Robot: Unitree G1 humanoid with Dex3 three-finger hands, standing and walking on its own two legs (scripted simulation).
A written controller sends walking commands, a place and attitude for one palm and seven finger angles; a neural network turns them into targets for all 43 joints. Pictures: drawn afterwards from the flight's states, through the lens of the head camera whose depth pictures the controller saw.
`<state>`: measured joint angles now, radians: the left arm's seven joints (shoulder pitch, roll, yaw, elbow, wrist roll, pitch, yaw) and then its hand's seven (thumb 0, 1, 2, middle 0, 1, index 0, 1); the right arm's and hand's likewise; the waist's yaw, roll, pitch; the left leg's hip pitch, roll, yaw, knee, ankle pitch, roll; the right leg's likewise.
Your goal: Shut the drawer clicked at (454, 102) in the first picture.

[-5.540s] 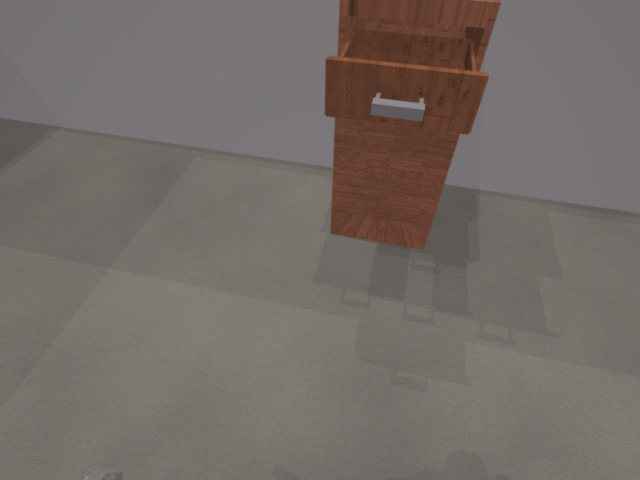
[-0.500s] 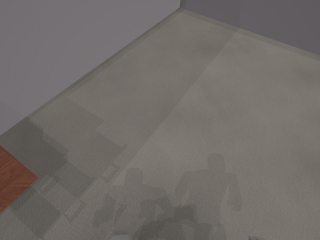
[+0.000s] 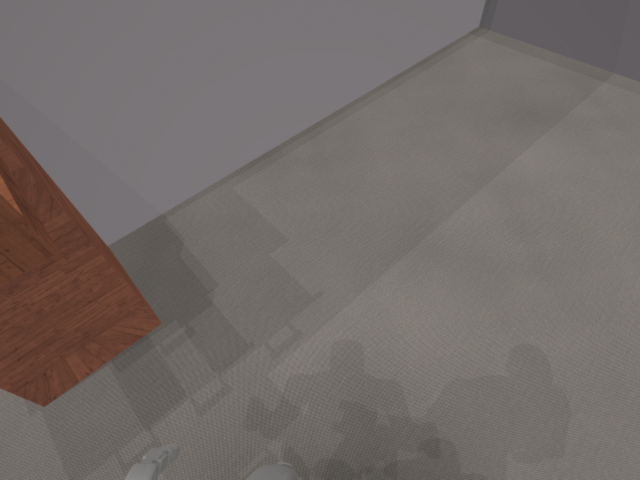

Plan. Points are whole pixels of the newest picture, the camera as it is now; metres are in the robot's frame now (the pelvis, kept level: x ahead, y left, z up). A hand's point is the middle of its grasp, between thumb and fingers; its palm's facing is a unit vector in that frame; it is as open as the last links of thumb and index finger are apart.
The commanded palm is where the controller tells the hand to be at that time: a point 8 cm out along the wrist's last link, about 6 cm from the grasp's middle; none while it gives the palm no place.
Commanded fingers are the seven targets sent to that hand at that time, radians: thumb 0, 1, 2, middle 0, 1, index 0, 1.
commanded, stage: turn to face it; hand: left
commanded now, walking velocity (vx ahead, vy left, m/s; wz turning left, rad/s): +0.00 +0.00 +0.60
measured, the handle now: out of the picture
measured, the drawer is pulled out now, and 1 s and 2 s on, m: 0.28 0.28 0.28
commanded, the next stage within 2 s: take the last steps up to it in 1.10 s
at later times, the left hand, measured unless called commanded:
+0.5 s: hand out of the picture -0.06 +0.25 -0.18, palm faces +0.37 -0.89 -0.26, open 7.4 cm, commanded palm none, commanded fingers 0.00 0.90 0.90 -0.20 -0.30 -0.20 -0.30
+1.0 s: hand out of the picture +0.01 +0.24 -0.13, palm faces +0.53 -0.80 -0.29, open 7.4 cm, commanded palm none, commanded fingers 0.00 0.90 0.90 -0.20 -0.30 -0.20 -0.30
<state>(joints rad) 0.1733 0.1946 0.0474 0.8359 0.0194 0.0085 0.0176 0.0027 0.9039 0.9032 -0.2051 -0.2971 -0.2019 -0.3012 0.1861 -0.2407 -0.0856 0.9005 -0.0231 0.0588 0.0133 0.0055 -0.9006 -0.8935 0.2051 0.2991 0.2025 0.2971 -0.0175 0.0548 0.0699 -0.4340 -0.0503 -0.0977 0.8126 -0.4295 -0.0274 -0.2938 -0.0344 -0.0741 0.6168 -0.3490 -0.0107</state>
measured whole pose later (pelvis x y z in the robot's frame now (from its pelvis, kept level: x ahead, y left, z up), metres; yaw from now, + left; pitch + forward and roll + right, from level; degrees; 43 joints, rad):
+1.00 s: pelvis +0.01 +0.00 +0.00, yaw +33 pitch +0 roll +0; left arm 0.14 0.19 0.04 0.85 0.01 0.01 0.03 0.00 0.90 0.90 -0.20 -0.30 -0.20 -0.30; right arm 0.26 -0.23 -0.08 0.94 -0.02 0.05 0.00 0.01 -0.90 -0.89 0.20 0.30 0.20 0.30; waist -0.04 0.06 0.05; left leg -0.38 -0.08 -0.13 0.74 -0.40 -0.01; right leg -0.26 -0.01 -0.04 0.56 -0.31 -0.01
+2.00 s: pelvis +0.11 +0.12 -0.01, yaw +43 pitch -3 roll +0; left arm 0.08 0.17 0.05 0.99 0.02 -0.06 -0.01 0.00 0.91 0.90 -0.20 -0.30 -0.20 -0.30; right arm 0.54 -0.10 -0.02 1.20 -0.01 -0.04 -0.03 0.00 -0.90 -0.89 0.20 0.30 0.20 0.30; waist -0.06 0.00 0.09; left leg -0.01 0.02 0.04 0.78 -0.53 0.01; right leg -0.41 -0.03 -0.13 0.64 -0.15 -0.07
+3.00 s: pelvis +0.16 +0.13 +0.02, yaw +43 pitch +0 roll +1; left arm 0.31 0.13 0.03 1.08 0.03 -0.02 0.03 0.01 0.91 0.90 -0.21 -0.30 -0.20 -0.30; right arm 0.30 -0.21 -0.04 1.11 -0.02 0.03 -0.02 0.00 -0.91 -0.89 0.20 0.30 0.20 0.30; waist 0.04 0.01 0.00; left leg -0.21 0.03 0.04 0.57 -0.36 -0.02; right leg -0.22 -0.03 -0.08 0.43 -0.21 -0.03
